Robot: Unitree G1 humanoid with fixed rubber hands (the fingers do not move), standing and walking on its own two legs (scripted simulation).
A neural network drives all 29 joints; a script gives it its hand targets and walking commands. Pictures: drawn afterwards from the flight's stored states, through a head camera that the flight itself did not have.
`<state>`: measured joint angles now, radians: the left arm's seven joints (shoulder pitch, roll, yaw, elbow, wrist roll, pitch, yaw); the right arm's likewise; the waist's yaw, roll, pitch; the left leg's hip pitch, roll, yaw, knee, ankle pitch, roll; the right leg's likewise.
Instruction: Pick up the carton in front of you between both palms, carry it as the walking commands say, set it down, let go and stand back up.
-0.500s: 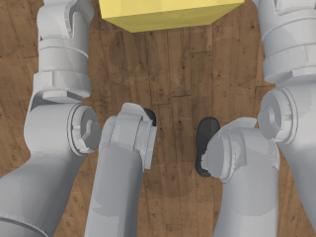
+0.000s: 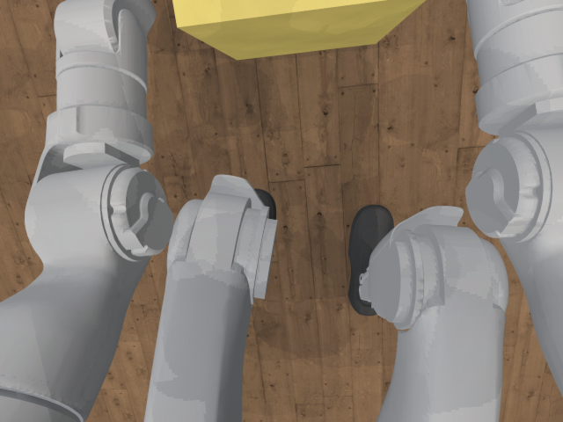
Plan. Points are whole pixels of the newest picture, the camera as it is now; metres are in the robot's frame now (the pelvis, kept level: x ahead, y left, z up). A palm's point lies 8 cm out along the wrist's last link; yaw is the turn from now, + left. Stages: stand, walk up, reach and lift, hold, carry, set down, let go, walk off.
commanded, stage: set down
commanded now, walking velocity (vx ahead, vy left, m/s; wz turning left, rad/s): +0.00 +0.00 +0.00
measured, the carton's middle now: out of the picture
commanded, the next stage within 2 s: let go in 1.80 s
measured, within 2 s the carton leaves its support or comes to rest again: neither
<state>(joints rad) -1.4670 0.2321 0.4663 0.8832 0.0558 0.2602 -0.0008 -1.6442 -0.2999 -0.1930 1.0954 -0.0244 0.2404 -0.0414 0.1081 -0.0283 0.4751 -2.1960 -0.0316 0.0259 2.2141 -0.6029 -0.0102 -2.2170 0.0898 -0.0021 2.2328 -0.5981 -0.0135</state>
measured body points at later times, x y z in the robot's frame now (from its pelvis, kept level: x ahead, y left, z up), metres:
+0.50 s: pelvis +0.00 +0.00 +0.00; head +0.39 +0.01 +0.22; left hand +0.54 +0.23 -0.18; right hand +0.61 -0.08 -0.18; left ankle +0.11 +0.12 -0.33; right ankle +0.11 -0.10 -0.33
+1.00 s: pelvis +0.00 +0.01 +0.02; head +0.37 +0.03 +0.28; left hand +0.56 +0.26 -0.10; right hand +0.63 -0.10 -0.10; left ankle +0.11 +0.12 -0.33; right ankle +0.11 -0.10 -0.33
